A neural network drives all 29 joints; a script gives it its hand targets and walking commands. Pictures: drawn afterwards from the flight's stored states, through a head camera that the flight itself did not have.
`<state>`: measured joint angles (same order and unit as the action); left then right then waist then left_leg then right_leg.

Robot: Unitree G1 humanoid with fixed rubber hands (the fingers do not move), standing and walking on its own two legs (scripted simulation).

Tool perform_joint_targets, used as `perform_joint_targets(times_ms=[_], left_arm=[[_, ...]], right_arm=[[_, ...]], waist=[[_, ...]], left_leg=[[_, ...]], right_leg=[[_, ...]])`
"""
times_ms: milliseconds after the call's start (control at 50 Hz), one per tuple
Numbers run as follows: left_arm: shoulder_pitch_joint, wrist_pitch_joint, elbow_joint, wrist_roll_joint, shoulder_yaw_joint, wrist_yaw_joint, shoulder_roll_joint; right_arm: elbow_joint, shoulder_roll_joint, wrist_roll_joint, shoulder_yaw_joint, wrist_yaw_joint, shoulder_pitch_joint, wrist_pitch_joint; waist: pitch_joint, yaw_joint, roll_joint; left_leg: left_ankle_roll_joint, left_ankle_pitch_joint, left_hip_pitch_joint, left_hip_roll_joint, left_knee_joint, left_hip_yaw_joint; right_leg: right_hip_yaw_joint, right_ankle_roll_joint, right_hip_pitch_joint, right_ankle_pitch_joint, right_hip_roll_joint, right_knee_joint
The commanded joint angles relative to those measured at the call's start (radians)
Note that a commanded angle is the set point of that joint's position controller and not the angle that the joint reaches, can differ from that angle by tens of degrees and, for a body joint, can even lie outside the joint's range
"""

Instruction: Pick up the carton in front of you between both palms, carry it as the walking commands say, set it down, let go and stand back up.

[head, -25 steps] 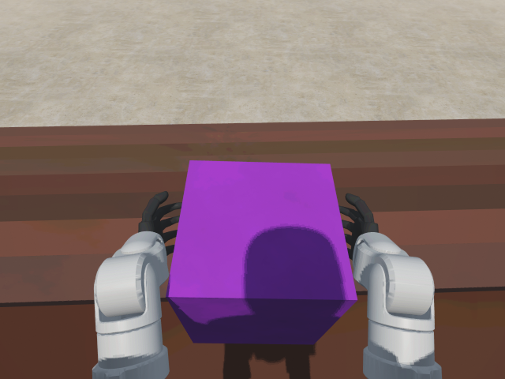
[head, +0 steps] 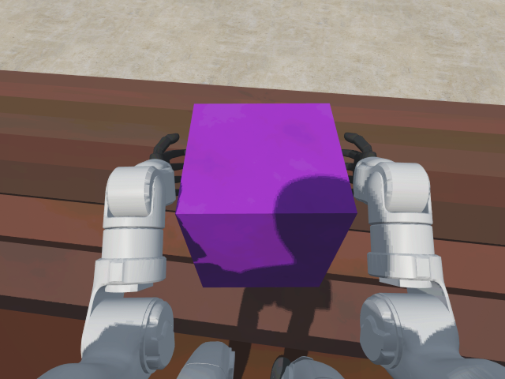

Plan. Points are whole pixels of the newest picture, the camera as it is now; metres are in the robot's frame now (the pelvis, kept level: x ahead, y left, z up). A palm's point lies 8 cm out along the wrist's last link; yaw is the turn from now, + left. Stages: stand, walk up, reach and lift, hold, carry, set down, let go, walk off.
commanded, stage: carry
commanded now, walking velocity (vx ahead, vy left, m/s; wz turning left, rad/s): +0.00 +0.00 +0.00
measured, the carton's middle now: (261, 202) +0.38 +0.02 +0.00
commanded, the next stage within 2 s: none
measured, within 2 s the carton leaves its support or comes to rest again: neither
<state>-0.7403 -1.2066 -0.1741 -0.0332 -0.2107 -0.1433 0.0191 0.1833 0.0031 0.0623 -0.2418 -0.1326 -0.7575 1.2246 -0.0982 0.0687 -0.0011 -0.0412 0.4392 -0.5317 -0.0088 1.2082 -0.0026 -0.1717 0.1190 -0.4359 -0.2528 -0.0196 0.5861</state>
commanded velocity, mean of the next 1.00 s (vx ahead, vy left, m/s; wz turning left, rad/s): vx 0.25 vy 0.00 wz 0.00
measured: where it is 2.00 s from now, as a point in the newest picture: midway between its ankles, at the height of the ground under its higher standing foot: (262, 146)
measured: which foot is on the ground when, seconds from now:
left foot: up 0.00-0.20, down 0.22-0.54, up 0.56-0.86, down 0.88-1.00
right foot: down 0.00-0.30, up 0.32-0.58, down 0.60-0.88, up 0.90-1.00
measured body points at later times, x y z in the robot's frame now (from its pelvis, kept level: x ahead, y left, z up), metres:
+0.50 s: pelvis +0.35 +0.04 -0.05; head +0.40 +0.03 +0.40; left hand +0.76 +0.13 +0.06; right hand +0.70 -0.17 +0.04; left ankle +0.24 +0.10 -0.74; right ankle +0.40 -0.03 -0.75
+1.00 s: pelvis +0.70 +0.03 -0.24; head +0.75 +0.06 +0.21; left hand +1.07 +0.23 -0.15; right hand +1.09 -0.07 -0.16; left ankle +0.71 +0.09 -0.94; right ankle +0.64 -0.08 -0.87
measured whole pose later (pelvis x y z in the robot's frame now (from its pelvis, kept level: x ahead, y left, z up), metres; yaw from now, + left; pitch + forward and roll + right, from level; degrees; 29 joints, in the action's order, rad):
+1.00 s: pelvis +0.70 +0.03 -0.24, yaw +3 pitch +4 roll +0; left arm -0.77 -1.15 -0.26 0.02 -0.19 -0.16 0.06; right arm 0.18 -0.06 0.12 -0.29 -0.09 -0.69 1.14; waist -0.04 0.07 0.05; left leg -0.11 0.40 -0.51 0.09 0.83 0.04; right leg 0.03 0.03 -0.58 -0.52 -0.08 1.28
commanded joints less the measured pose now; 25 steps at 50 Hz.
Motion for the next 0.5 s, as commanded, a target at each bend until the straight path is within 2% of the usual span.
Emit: perform_joint_targets(times_ms=[0,20,40,60,80,100,120,140,160,180,200,220,240,260,280,300,320,340,360,380,400,420,440,460,480], left_arm=[[-0.735,0.039,0.291,0.489,0.614,0.263,-1.19],[-0.714,0.035,0.327,0.471,0.618,0.254,-1.134],[-0.783,0.025,0.34,0.463,0.635,0.252,-1.139],[-0.756,0.02,0.334,0.48,0.642,0.256,-1.139],[-0.737,0.028,0.384,0.465,0.661,0.251,-1.095],[-0.706,0.023,0.364,0.466,0.669,0.25,-1.085],[-0.677,0.028,0.377,0.429,0.663,0.241,-1.047],[-0.712,0.021,0.348,0.437,0.668,0.242,-1.047],[-0.631,0.01,0.284,0.406,0.685,0.243,-1.031],[-0.647,0.016,0.274,0.388,0.691,0.241,-0.988],[-0.677,0.015,0.25,0.389,0.692,0.241,-0.99],[-0.68,0.013,0.239,0.423,0.712,0.248,-1.016],[-0.749,0.014,0.296,0.409,0.715,0.244,-1.013],[-0.739,0.01,0.228,0.428,0.715,0.246,-1.081],[-0.794,0.014,0.246,0.419,0.711,0.241,-1.06],[-0.686,0.002,0.161,0.409,0.673,0.247,-1.131],[-0.693,-0.001,0.133,0.366,0.619,0.255,-1.059],[-0.622,-0.004,0.038,0.33,0.609,0.261,-1.08],[-0.632,0.005,0.098,0.334,0.599,0.268,-1.079],[-0.599,0.002,0.037,0.298,0.534,0.261,-1.062],[-0.544,0.011,0.02,0.263,0.523,0.262,-1.051],[-0.581,0.027,0.037,0.259,0.508,0.265,-1.052],[-0.553,0.035,0.008,0.23,0.487,0.26,-1.032],[-0.551,0.037,0.017,0.236,0.489,0.258,-1.051],[-0.567,0.05,0.043,0.222,0.516,0.254,-1.018]], right_arm=[[-0.274,-1.127,-0.398,0.622,0.166,-0.708,-0.058],[-0.27,-1.156,-0.411,0.642,0.171,-0.666,-0.055],[-0.247,-1.1,-0.341,0.622,0.158,-0.611,-0.063],[-0.294,-1.095,-0.368,0.655,0.154,-0.635,-0.064],[-0.321,-1.077,-0.376,0.664,0.158,-0.641,-0.056],[-0.35,-1.047,-0.383,0.665,0.156,-0.663,-0.055],[-0.345,-1.064,-0.395,0.691,0.165,-0.631,-0.042],[-0.353,-1.045,-0.372,0.709,0.165,-0.628,-0.044],[-0.296,-1.023,-0.376,0.683,0.183,-0.58,-0.03],[-0.24,-1.004,-0.357,0.677,0.196,-0.546,-0.026],[-0.224,-0.987,-0.355,0.683,0.206,-0.527,-0.023],[-0.257,-0.96,-0.365,0.677,0.216,-0.567,-0.03],[-0.243,-0.962,-0.38,0.669,0.224,-0.577,-0.048],[-0.287,-0.947,-0.374,0.676,0.219,-0.619,-0.048],[-0.245,-0.979,-0.405,0.681,0.228,-0.613,-0.037],[-0.338,-0.975,-0.436,0.676,0.235,-0.723,-0.027],[-0.221,-1.003,-0.426,0.693,0.236,-0.664,-0.027],[-0.231,-0.995,-0.42,0.694,0.235,-0.707,-0.037],[-0.219,-1.044,-0.452,0.687,0.244,-0.681,-0.04],[-0.171,-1.093,-0.483,0.7,0.253,-0.703,-0.038],[-0.157,-1.133,-0.52,0.73,0.26,-0.725,-0.054],[-0.18,-1.148,-0.521,0.737,0.266,-0.742,-0.058],[-0.16,-1.188,-0.561,0.744,0.268,-0.814,-0.075],[-0.135,-1.201,-0.57,0.74,0.274,-0.778,-0.076],[-0.173,-1.219,-0.579,0.775,0.274,-0.843,-0.09]], waist=[[0.632,-0.006,0.132],[0.665,-0.019,0.181],[0.662,-0.012,0.114],[0.664,-0.004,0.111],[0.687,-0.015,0.108],[0.697,-0.008,0.13],[0.697,-0.033,0.155],[0.648,-0.03,0.088],[0.602,0.007,0.097],[0.589,0.002,0.124],[0.573,-0.025,0.081],[0.594,-0.028,-0.041],[0.65,-0.103,-0.31],[0.658,-0.179,-0.336],[0.65,-0.205,-0.309],[0.627,-0.185,-0.218],[0.521,-0.179,-0.179],[0.463,-0.194,-0.094],[0.481,-0.193,-0.052],[0.472,-0.178,-0.103],[0.462,-0.217,-0.004],[0.443,-0.184,0.021],[0.457,-0.151,0.053],[0.496,-0.15,-0.01],[0.504,-0.106,-0.045]], left_leg=[[-0.004,-0.083,-0.139,-0.011,-0.225,0.042],[-0.001,-0.18,-0.086,-0.005,-0.337,0.044],[-0.011,-0.19,-0.06,0.032,-0.327,0.083],[-0.005,-0.238,-0.122,0.046,-0.35,0.1],[-0.013,-0.262,-0.058,0.048,-0.368,0.109],[-0.023,-0.341,-0.045,0.035,-0.325,0.104],[-0.038,-0.354,-0.013,0.031,-0.376,0.08],[-0.039,-0.404,-0.004,0.07,-0.485,0.138],[-0.036,-0.53,-0.087,0.05,-0.459,0.085],[-0.032,-0.56,-0.106,0.014,-0.595,0.043],[-0.013,-0.674,-0.019,-0.009,-0.72,-0.007],[-0.012,-0.974,0.211,0.03,-0.809,0.107],[-0.09,-1.351,0.547,-0.097,-0.714,-0.14],[-0.181,-1.65,0.955,-0.172,-0.644,-0.351],[-0.196,-1.721,1.074,-0.187,-0.625,-0.306],[-0.157,-1.558,0.956,-0.189,-0.607,-0.269],[-0.151,-1.382,0.935,-0.153,-0.601,-0.329],[-0.138,-1.228,0.818,-0.146,-0.665,-0.361],[-0.115,-1.14,0.812,-0.145,-0.642,-0.33],[-0.078,-1.175,0.808,-0.113,-0.599,-0.294],[-0.106,-1.116,0.758,-0.094,-0.562,-0.277],[-0.051,-1.126,0.634,-0.06,-0.566,-0.237],[-0.068,-0.946,0.51,-0.022,-0.476,-0.163],[-0.093,-0.803,0.34,0.004,-0.416,-0.086],[-0.096,-0.816,0.219,0.0,-0.307,-0.044]], right_leg=[[0.264,0.111,0.612,0.838,0.275,-0.071],[0.179,0.091,0.59,0.884,0.237,-0.022],[0.163,0.087,0.568,0.962,0.22,-0.017],[0.149,0.057,0.632,1.004,0.176,0.039],[0.147,0.081,0.614,1.005,0.217,0.072],[0.137,0.095,0.587,0.953,0.209,0.119],[0.114,0.085,0.562,0.901,0.212,0.135],[0.075,0.055,0.569,0.998,0.151,0.227],[0.16,0.068,0.606,0.81,0.196,0.206],[0.189,0.046,0.619,0.709,0.177,0.269],[0.191,0.002,0.589,0.598,0.174,0.382],[0.067,-0.033,0.441,0.518,0.083,0.461],[0.049,-0.088,0.074,0.201,-0.028,0.625],[0.123,-0.098,-0.344,-0.327,-0.109,0.626],[0.137,-0.071,-0.42,-0.395,-0.091,0.71],[0.156,-0.058,-0.345,-0.364,-0.075,0.708],[0.15,-0.065,-0.515,-0.317,-0.064,0.645],[0.133,-0.104,-0.465,-0.281,-0.052,0.594],[0.141,-0.106,-0.454,-0.151,-0.012,0.547],[0.097,-0.109,-0.435,-0.115,-0.031,0.486],[0.075,-0.115,-0.439,0.047,-0.047,0.354],[0.057,-0.106,-0.285,0.18,-0.068,0.212],[0.044,-0.106,-0.112,0.418,-0.071,0.036],[0.017,-0.091,0.138,0.57,-0.097,-0.099],[0.024,-0.052,0.31,0.669,-0.101,-0.129]])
